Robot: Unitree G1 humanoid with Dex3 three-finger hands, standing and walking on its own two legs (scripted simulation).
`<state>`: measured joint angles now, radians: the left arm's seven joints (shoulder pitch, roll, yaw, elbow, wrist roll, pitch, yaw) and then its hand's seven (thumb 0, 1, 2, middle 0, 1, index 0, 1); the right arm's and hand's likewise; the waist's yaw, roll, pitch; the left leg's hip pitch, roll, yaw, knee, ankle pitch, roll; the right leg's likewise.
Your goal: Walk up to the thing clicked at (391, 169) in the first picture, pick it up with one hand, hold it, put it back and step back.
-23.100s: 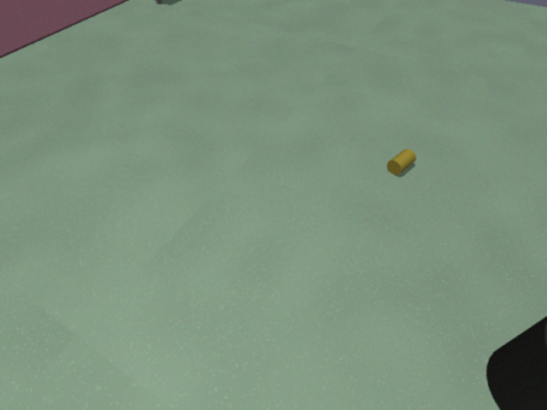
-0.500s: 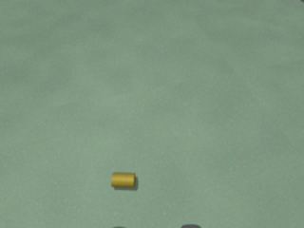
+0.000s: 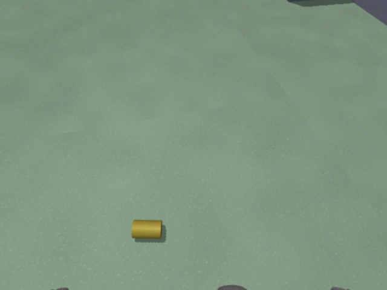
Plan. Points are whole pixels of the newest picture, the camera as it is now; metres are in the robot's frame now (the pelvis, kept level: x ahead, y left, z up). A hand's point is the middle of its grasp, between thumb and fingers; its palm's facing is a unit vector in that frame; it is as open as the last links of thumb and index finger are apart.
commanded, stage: walk up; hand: left
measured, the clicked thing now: (147, 229) +0.45 +0.19 -0.72
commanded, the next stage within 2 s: stand in 1.42 s
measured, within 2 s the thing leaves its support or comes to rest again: neither
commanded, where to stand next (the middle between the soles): +0.06 -0.03 m, yaw -2 degrees
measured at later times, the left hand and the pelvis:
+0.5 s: hand out of the picture +0.09 +0.22 -0.13, palm faces -0.03 -0.92 -0.38, open 7.4 cm; pelvis +0.00 -0.04 +0.01, yaw -1 degrees
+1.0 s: hand out of the picture +0.08 +0.23 -0.14, palm faces -0.06 -0.94 -0.35, open 7.4 cm; pelvis -0.01 -0.03 +0.02, yaw -2 degrees
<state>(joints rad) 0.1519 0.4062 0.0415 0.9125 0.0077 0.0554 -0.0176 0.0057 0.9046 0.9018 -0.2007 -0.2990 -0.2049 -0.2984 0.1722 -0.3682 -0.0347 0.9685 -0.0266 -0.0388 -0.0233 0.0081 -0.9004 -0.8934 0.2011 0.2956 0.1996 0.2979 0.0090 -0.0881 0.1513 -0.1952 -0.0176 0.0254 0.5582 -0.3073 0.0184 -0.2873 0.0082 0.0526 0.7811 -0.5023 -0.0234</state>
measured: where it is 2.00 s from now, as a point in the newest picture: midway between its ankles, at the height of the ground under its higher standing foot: outside the picture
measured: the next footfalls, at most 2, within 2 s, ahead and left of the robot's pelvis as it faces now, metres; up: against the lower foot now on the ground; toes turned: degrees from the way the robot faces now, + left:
right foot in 0.20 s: +0.03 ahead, -0.17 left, +0.00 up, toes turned -3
